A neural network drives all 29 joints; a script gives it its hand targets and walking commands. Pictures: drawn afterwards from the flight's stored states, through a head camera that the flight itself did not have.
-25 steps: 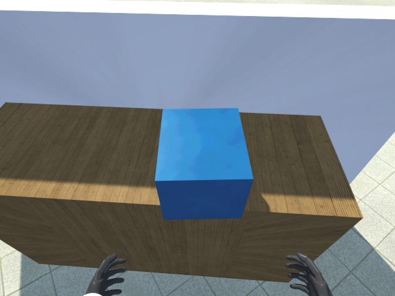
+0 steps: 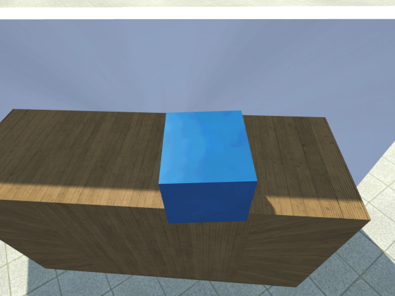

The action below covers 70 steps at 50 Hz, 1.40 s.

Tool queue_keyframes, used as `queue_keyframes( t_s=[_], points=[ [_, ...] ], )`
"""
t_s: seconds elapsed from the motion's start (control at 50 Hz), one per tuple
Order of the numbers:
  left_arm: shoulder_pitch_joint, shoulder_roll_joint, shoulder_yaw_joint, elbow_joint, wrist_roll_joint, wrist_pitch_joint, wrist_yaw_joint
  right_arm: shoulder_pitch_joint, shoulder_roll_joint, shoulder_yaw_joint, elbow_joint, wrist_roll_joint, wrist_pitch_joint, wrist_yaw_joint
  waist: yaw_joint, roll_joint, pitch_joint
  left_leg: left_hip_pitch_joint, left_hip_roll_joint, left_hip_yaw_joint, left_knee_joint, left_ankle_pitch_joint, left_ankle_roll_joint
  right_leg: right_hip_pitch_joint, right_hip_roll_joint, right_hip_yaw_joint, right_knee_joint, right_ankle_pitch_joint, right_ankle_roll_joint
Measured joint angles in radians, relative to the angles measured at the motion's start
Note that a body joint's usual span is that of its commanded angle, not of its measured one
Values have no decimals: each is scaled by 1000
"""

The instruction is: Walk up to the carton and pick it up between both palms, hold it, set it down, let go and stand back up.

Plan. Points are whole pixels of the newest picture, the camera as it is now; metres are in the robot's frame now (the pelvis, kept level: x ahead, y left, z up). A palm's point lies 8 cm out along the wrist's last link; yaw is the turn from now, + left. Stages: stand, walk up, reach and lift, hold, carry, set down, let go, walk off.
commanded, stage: stand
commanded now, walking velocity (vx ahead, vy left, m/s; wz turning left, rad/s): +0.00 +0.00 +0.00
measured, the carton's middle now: (205, 165) +0.44 +0.00 -0.01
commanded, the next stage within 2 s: none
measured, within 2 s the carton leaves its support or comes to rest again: neither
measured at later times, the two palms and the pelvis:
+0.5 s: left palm out of the picture -0.01 +0.23 -0.14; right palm out of the picture -0.02 -0.19 -0.14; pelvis +0.00 +0.02 +0.00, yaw +0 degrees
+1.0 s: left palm out of the picture -0.03 +0.24 -0.15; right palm out of the picture -0.03 -0.15 -0.14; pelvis +0.01 +0.05 +0.00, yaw -1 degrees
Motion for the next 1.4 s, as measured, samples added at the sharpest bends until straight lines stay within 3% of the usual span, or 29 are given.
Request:
queue_keyframes(
  t_s=[0.6, 1.4],
  points=[
    [2, -73, -8, 322, -11, 5, 32, 21, 72, 37, 228, 13, -19, -39, -1, -9, 17, 65, -38, 20, -70, 23, 36, 54, -35, 21, -52, 20, 36],
    [-18, -78, -39, 421, -22, 27, 45, 34, 96, 56, 273, 18, -31, -45, -9, -28, 32, 93, -111, 46, -106, 26, 98, 57, -105, 51, -38, 4, 103]
  ],
)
